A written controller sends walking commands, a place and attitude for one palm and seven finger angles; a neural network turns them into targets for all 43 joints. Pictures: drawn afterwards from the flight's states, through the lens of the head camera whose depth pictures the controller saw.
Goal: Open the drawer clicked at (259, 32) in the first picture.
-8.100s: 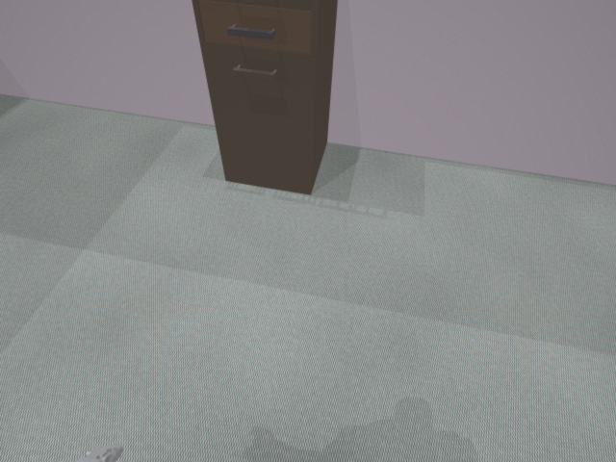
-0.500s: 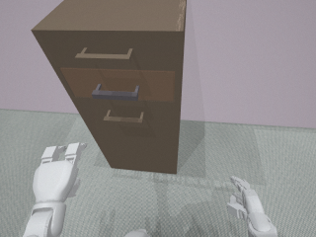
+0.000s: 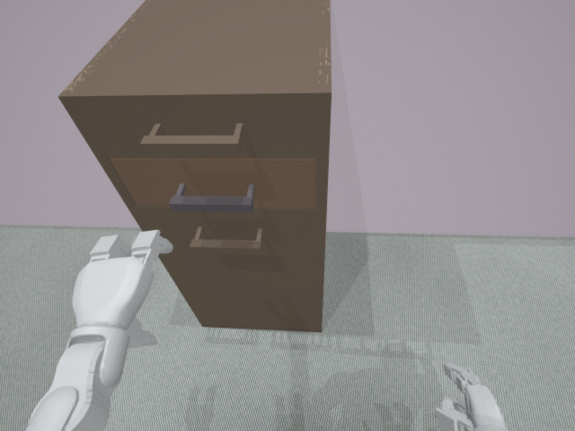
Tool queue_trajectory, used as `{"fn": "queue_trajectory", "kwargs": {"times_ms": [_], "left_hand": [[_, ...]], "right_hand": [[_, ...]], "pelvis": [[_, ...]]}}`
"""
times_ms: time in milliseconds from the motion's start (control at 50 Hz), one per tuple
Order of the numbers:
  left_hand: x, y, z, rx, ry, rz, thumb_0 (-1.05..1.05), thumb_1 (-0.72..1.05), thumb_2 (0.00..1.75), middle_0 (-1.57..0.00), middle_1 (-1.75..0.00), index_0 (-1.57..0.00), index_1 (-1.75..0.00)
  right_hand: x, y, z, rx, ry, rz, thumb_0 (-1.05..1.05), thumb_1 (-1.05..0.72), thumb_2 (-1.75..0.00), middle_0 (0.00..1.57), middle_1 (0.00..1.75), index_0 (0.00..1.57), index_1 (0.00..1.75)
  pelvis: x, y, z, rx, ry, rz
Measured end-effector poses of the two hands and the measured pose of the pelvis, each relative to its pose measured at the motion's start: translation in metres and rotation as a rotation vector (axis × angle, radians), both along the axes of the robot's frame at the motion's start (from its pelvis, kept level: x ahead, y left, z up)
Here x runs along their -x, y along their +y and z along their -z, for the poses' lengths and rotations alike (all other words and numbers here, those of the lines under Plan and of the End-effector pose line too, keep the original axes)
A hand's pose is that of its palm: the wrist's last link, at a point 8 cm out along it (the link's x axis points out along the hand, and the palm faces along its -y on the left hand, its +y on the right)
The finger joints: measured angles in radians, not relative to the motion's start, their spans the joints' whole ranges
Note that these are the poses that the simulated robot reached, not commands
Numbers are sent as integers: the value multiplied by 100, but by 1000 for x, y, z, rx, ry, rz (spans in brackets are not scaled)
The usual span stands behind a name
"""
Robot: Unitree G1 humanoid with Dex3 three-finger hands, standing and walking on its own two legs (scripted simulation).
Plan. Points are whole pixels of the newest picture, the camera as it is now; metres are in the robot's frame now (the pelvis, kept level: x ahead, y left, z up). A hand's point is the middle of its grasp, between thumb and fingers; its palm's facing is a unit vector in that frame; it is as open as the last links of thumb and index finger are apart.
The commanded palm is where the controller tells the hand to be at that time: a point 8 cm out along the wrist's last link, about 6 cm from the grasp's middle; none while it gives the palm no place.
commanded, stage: raise the hand with hooked fingers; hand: left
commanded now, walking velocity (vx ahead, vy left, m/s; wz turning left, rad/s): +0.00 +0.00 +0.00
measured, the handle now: (214, 196) +0.51 +0.21 -0.01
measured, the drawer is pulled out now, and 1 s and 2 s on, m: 0.00 0.00 0.00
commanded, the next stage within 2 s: move the hooked fingers above the handle in 0.74 s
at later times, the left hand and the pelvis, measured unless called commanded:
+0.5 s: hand (115, 254) +0.30 +0.26 +0.10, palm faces +0.02 -0.09 -1.00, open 13.9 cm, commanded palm +0.27 +0.26 +0.16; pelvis -0.01 +0.02 +0.02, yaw +1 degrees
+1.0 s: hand (132, 262) +0.30 +0.25 +0.09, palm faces +0.02 -0.08 -1.00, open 13.9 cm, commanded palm +0.29 +0.25 +0.15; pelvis -0.02 +0.01 +0.02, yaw +1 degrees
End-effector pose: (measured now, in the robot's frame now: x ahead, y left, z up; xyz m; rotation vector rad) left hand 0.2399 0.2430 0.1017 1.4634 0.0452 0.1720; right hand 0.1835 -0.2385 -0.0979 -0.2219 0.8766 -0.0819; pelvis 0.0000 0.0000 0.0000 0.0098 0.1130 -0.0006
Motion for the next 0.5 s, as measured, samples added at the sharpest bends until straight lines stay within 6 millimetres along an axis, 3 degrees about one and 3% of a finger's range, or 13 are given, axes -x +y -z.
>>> {"fn": "queue_trajectory", "kwargs": {"times_ms": [140, 260, 400, 500], "left_hand": [[-18, 6, -25, -7, 2, 19, 0, -41, 34, -31, -114, -31, -114], [-28, 15, -40, -16, 21, 24, 0, -47, 32, -32, -118, -32, -118], [-39, 23, -57, -26, 29, 51, 0, -49, 31, -32, -120, -32, -119], [-39, 25, -55, -9, 60, 64, 0, -49, 30, -32, -120, -32, -120]], "right_hand": [[-14, 30, -14, -51, -45, -35, 1, -91, -90, 20, 30, 20, 30], [-14, 48, -16, -69, -33, -67, 1, -91, -90, 20, 30, 20, 30], [1, 51, -13, -63, 15, -67, 1, -91, -90, 20, 30, 20, 30], [15, 44, -10, -59, 50, -46, 1, -91, -90, 20, 30, 20, 30]], "pelvis": [[0, 9, -7, 6, -35, -1], [3, 14, -11, 10, -56, -10], [6, 19, -14, 14, -70, -17], [8, 21, -16, 15, -66, -11]]}}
